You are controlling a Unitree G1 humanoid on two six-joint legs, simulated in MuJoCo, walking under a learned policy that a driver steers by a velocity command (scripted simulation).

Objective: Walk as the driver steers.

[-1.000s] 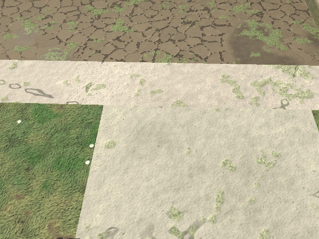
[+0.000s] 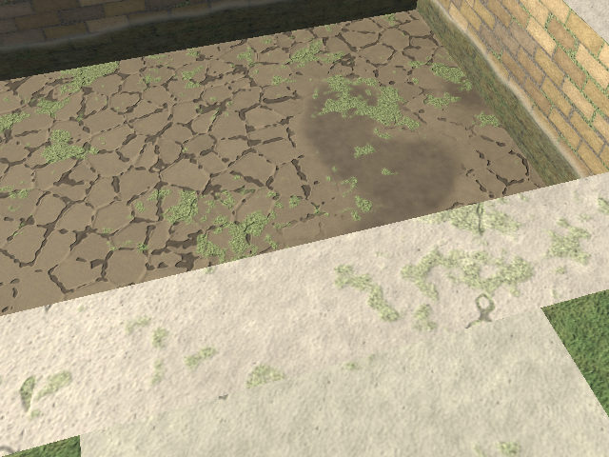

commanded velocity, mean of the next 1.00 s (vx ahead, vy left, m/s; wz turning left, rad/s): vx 0.27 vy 0.00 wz -0.04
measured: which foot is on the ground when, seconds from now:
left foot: down 0.00-0.06, up 0.08-0.54, down 0.56-1.00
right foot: up 0.00-0.02, down 0.04-0.56, up 0.58-1.00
